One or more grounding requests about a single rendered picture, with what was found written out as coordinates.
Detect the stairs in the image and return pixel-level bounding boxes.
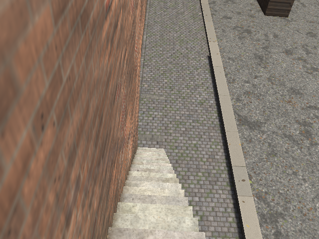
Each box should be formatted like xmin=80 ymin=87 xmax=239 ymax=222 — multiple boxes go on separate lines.
xmin=107 ymin=146 xmax=206 ymax=239

